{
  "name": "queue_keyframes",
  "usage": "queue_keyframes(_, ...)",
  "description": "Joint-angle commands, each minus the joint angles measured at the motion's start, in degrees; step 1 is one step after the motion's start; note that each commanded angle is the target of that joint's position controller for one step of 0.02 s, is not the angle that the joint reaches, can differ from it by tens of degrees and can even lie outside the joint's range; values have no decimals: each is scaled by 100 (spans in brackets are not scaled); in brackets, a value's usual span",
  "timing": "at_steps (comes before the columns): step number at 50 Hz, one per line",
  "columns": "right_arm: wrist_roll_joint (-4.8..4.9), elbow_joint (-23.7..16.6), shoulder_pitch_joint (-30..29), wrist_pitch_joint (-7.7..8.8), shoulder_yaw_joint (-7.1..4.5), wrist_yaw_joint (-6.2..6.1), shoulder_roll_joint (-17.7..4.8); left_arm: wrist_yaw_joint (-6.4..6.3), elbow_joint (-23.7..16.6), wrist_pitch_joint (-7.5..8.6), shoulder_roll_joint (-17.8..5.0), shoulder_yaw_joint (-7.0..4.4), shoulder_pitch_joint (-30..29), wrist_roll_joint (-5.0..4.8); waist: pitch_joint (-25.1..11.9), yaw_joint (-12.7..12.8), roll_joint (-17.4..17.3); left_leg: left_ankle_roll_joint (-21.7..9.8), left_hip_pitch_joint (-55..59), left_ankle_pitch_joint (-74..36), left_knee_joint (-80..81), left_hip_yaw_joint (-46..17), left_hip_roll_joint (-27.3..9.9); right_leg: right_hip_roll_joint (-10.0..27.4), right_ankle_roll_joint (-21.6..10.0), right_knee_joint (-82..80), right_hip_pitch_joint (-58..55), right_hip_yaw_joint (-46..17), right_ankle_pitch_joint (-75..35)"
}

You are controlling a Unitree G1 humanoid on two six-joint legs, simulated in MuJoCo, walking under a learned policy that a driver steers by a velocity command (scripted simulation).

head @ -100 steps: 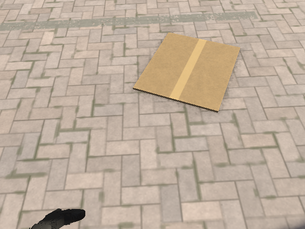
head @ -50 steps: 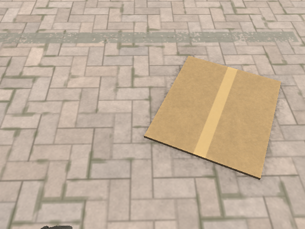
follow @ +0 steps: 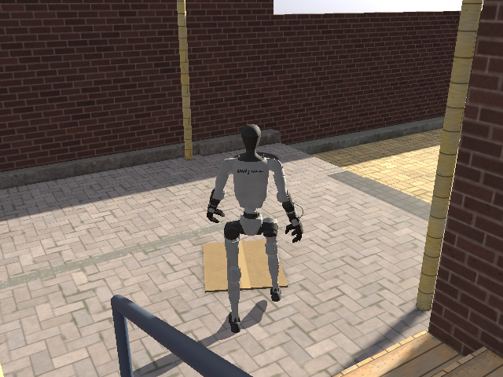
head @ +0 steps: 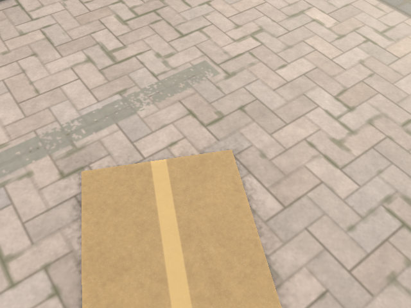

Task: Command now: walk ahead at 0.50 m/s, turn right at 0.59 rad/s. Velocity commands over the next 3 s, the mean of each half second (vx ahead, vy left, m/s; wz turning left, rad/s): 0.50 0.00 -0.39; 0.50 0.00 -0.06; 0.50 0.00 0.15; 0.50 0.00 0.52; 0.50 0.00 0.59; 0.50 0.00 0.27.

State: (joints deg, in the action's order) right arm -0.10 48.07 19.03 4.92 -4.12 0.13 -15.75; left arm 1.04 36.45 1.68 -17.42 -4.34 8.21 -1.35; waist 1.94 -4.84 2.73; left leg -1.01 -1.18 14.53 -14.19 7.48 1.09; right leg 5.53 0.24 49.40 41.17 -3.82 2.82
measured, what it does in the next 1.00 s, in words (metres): walks ahead: right foot, then left foot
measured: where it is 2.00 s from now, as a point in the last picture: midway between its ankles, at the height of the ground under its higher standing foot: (243, 148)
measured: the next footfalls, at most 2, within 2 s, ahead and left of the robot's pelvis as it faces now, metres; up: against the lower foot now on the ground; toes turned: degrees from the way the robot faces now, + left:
right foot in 0.18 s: +0.25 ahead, -0.15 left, +0.00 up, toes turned -8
left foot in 0.70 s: +0.59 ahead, +0.01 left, +0.02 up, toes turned -10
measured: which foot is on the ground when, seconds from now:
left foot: down 0.00-0.16, up 0.18-0.68, down 0.70-1.00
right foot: up 0.00-0.16, down 0.18-0.72, up 0.74-1.00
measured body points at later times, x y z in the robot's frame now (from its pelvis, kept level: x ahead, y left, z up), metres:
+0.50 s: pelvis +0.27 -0.07 +0.00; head +0.29 -0.09 +0.45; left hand +0.38 +0.18 -0.10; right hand +0.39 -0.36 -0.10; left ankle +0.46 +0.08 -0.66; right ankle +0.21 -0.14 -0.74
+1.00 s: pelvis +0.54 -0.07 +0.02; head +0.56 -0.07 +0.47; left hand +0.76 +0.15 -0.08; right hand +0.53 -0.35 -0.10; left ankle +0.55 +0.02 -0.73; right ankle +0.62 -0.27 -0.67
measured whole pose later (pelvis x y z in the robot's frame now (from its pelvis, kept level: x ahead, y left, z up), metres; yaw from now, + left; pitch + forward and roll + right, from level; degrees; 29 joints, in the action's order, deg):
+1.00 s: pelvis +0.54 -0.07 +0.02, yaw -12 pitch +1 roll +1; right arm 0.0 46.8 19.6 4.9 -2.4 1.2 -15.0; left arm 0.0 41.0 3.2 -16.6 -2.8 9.8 -0.3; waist 0.7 -3.2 2.3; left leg -3.5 -8.6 9.0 -16.3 3.2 3.1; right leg 6.7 0.6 49.8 36.7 -3.0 6.3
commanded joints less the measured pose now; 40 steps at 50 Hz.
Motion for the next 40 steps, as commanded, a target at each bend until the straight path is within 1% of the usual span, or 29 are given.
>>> queue_keyframes(1,57,-350,-252,54,-184,-35,-960,128,-583,84,-46,65,-638,-8,129,-1,-643,-762,41,-2260,410,-392,-1499,-31,-79,-694,-129,276,-444)
queue_keyframes(3,115,-280,-129,-10,-208,-41,-1066,193,-735,68,-91,63,-873,-21,240,-19,-671,-689,372,-2481,303,-288,-1647,-82,-196,-993,-119,397,-132)
queue_keyframes(4,139,-262,-109,-50,-223,-46,-1123,218,-792,58,-138,46,-913,-17,235,29,-699,-632,501,-2908,148,-188,-1688,-170,-282,-1110,-246,515,138)
queue_keyframes(6,178,-276,-123,-121,-273,-84,-1311,234,-820,15,-333,-53,-654,33,-39,291,-894,-512,643,-4793,-586,68,-1690,-535,-511,-1233,-959,853,755)
queue_keyframes(7,193,-291,-152,-166,-295,-115,-1391,229,-723,-10,-509,-154,-138,50,-353,620,-932,-441,597,-5594,-1380,201,-1630,-768,-666,-1381,-1679,983,894)
queue_keyframes(8,217,-307,-171,-184,-254,-140,-1311,175,-457,-21,-737,-308,844,45,-833,1138,-745,-293,15,-5501,-2537,318,-1458,-947,-893,-1860,-3146,934,376)
queue_keyframes(9,49,-429,-62,-131,-108,-137,-972,48,-259,-65,-1176,-453,1734,35,-1393,1437,34,-69,-1584,-3089,-4314,317,-1167,-83,-1235,-1887,-5037,-400,-35)
queue_keyframes(10,-91,-707,532,35,156,-14,-265,35,-350,13,-1706,-446,1477,42,-2132,694,1350,190,-3795,1941,-6149,-346,-94,1451,-2322,-2513,-6569,-3639,610)
queue_keyframes(11,126,-607,-56,180,21,62,-874,58,-328,60,-1101,-318,1752,56,-2402,1229,474,151,-4231,1742,-6586,-1228,-259,1504,-2233,-3009,-6465,-3876,951)
queue_keyframes(12,290,-782,-516,228,-9,77,-966,65,-273,115,-939,-243,1500,100,-1494,1174,349,90,-4552,1290,-6520,-1100,-456,1323,-1981,-3046,-5758,-2994,529)
queue_keyframes(13,216,-787,-655,241,27,32,-870,63,-290,147,-777,-180,1086,74,-1025,918,-123,67,-4344,794,-6049,-1076,-730,1044,-1751,-3071,-4878,-2294,62)
queue_keyframes(14,103,-749,-679,209,7,3,-861,65,-328,163,-610,-116,741,100,-718,704,-124,105,-4010,547,-5672,-1038,-867,822,-1625,-3188,-4147,-1808,-414)
queue_keyframes(15,85,-703,-515,138,-10,14,-853,61,-360,190,-488,-61,570,161,-620,501,22,128,-3642,365,-5531,-1074,-964,669,-1582,-3377,-3673,-1545,-618)
queue_keyframes(17,53,-593,-275,7,5,18,-686,48,-269,263,-491,-51,515,151,-562,339,101,242,-3414,142,-5378,-986,-961,587,-1632,-3683,-3243,-1265,-820)
queue_keyframes(20,-6,-708,-668,-101,31,-20,-559,-9,-56,308,-563,-54,709,148,-230,402,31,413,-3840,-513,-4831,-949,-963,491,-1584,-3918,-3073,-835,-1034)
queue_keyframes(22,-30,-832,-1083,-93,84,-9,-424,-63,65,270,-550,-41,856,145,-108,538,24,435,-3950,-1079,-4084,-891,-913,355,-1447,-3954,-3148,-567,-1089)
queue_keyframes(24,0,-908,-1406,-54,112,37,-358,-87,173,260,-608,-42,1015,147,-84,685,84,400,-3879,-1586,-3422,-845,-811,336,-1336,-3966,-3313,-444,-1072)
queue_keyframes(26,44,-1015,-1774,-23,136,91,-323,-92,310,253,-688,-55,1217,109,35,842,104,357,-3799,-1860,-2806,-770,-691,396,-1294,-3999,-3490,-417,-786)
queue_keyframes(29,93,-1201,-2207,30,149,192,-338,-92,509,202,-745,-64,1494,68,230,992,145,228,-3860,-1697,-2247,-708,-533,625,-1297,-3896,-3959,-542,-671)
queue_keyframes(31,97,-1280,-2232,70,132,260,-399,-110,599,159,-779,-78,1547,57,230,922,221,54,-3765,-1287,-1977,-675,-429,790,-1222,-3693,-4309,-610,-1017)
queue_keyframes(32,93,-1270,-2089,85,107,278,-463,-126,620,139,-809,-88,1503,50,148,814,294,-44,-3514,-1094,-1852,-639,-359,820,-1149,-3544,-4416,-612,-1357)
queue_keyframes(33,74,-1220,-1806,99,56,276,-571,-142,609,127,-863,-100,1399,57,-43,629,387,-156,-3018,-929,-1750,-519,-199,765,-1063,-3231,-4449,-549,-2170)
queue_keyframes(34,43,-1063,-1217,100,-32,244,-713,-164,597,103,-868,-95,1281,62,-421,287,407,-302,-2145,-990,-1582,-328,19,560,-937,-2573,-4370,-358,-3188)
queue_keyframes(35,16,-851,-301,95,-153,188,-1003,-192,553,99,-721,-30,1263,104,-1076,-112,257,-546,-690,-1319,-1693,-588,-224,267,-740,-1402,-3796,-116,-3225)
queue_keyframes(36,-107,-778,442,89,-282,144,-1536,-173,413,167,-238,119,1899,100,-2121,-63,-877,-1410,1696,-649,-1593,-2878,-1725,-444,-296,858,-1674,195,-1223)
queue_keyframes(37,-10,-666,788,55,-223,158,-1270,-137,480,260,-158,174,1851,116,-2662,-191,-1898,-1829,2322,403,-486,-5008,-2337,-1050,-189,2116,-596,-269,2769)
queue_keyframes(38,50,-703,394,44,-100,136,-966,-67,404,325,-679,23,1434,-31,-1808,-185,-1380,-1582,1724,1304,-277,-4675,-2259,-710,-229,2801,72,-588,2720)
queue_keyframes(39,48,-772,-5,1,-51,107,-818,-38,258,351,-708,26,974,-94,-1100,-61,-966,-1406,889,1317,-195,-3881,-2082,-399,-273,2780,213,-330,2292)
queue_keyframes(40,15,-753,-291,-10,-15,121,-728,-43,161,360,-632,37,681,-26,-527,110,-617,-1304,31,827,-3,-3270,-1826,-167,-280,2326,109,-139,1918)
Over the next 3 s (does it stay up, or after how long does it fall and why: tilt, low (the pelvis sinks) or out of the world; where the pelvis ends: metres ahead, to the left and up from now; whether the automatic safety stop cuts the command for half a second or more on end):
stays up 1.50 0.01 0.00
